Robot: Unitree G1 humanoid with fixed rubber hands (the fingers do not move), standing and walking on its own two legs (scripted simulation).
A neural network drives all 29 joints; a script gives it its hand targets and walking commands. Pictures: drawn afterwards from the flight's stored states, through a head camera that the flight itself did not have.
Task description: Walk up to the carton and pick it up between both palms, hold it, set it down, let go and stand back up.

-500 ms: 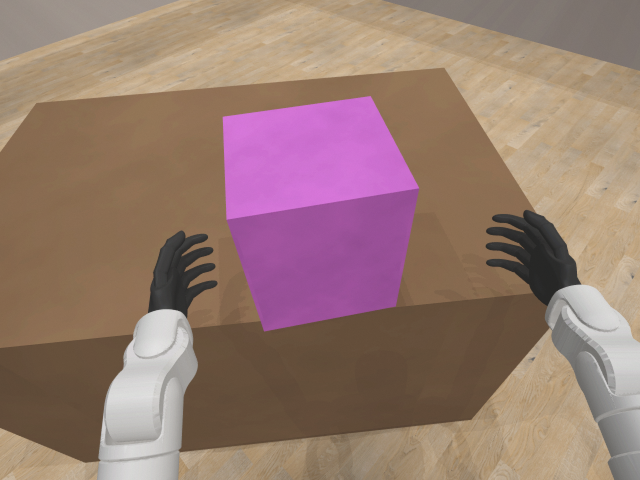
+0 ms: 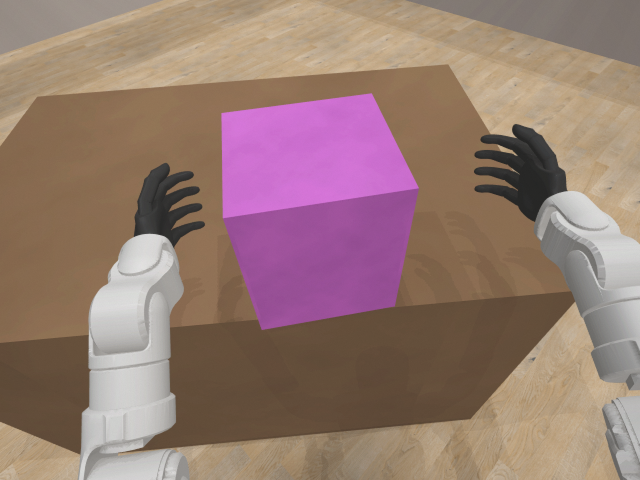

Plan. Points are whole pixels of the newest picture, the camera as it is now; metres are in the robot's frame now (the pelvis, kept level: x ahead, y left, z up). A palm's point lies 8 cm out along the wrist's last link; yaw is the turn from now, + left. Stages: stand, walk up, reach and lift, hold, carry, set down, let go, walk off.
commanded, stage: reach and lift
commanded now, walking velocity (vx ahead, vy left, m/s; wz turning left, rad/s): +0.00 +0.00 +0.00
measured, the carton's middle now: (314, 216) +0.45 +0.06 +0.06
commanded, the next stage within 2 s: none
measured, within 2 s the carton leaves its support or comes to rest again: neither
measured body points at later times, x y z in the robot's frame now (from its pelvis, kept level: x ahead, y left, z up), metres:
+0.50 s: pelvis +0.01 +0.01 +0.00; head +0.03 +0.00 +0.45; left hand +0.40 +0.23 +0.20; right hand +0.47 -0.20 +0.21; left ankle -0.02 +0.15 -0.75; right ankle +0.02 -0.10 -0.75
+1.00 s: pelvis -0.01 +0.01 +0.00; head +0.03 +0.01 +0.45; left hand +0.39 +0.23 +0.12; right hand +0.47 -0.17 +0.13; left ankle -0.01 +0.15 -0.75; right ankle +0.02 -0.10 -0.75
